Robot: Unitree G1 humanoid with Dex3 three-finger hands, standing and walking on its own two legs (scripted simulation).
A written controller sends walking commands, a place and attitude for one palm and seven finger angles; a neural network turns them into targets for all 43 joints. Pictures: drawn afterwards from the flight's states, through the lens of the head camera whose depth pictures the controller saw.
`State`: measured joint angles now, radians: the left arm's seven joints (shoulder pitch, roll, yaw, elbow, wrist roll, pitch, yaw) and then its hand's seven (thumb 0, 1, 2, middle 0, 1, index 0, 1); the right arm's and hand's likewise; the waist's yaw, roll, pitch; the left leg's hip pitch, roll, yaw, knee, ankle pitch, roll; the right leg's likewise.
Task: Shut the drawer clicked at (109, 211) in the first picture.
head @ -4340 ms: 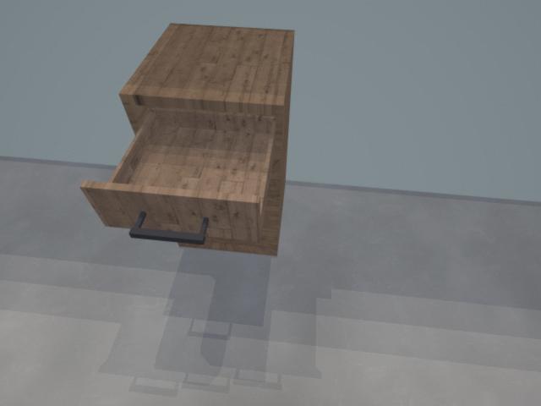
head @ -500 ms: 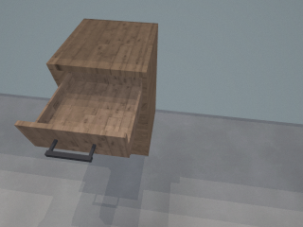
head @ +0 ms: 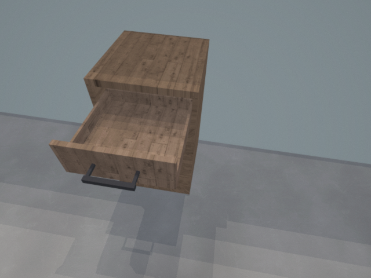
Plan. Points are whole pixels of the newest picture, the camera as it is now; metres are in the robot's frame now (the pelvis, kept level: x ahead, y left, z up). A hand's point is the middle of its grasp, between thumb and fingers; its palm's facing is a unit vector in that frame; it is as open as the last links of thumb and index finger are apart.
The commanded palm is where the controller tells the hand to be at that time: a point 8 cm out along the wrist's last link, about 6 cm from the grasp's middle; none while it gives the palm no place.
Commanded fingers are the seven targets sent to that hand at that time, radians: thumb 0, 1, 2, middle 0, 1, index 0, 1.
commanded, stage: come to a stop and stand still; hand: left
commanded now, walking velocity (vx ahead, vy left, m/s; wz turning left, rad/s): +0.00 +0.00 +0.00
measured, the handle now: (111, 177) +0.41 +0.26 -0.12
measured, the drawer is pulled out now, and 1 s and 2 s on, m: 0.30 0.30 0.30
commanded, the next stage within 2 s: look again from close up in 0.06 s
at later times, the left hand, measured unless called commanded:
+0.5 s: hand out of the picture -0.02 +0.15 -0.18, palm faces -0.01 -0.99 -0.15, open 7.4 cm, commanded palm none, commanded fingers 0.00 0.90 0.90 -0.20 -0.30 -0.20 -0.30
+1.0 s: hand out of the picture -0.01 +0.17 -0.18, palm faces +0.00 -0.98 -0.17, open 7.4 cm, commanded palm none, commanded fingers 0.00 0.90 0.90 -0.20 -0.30 -0.20 -0.30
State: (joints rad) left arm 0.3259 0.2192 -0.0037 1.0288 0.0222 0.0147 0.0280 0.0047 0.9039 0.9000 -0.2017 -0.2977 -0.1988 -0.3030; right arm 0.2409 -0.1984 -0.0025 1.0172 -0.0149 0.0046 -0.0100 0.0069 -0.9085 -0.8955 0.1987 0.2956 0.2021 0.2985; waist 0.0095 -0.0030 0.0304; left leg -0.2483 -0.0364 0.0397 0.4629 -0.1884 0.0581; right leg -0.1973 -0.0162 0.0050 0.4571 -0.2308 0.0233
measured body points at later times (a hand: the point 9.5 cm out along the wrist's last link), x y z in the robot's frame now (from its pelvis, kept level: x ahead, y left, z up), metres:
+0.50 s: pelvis -0.01 +0.00 +0.00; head +0.00 +0.01 +0.45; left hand -0.02 +0.20 -0.16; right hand -0.02 -0.22 -0.16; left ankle +0.04 +0.08 -0.74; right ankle +0.01 -0.14 -0.74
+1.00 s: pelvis +0.01 +0.00 +0.00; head +0.02 +0.01 +0.45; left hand -0.01 +0.22 -0.16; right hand +0.00 -0.23 -0.16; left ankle +0.04 +0.08 -0.74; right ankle +0.01 -0.14 -0.74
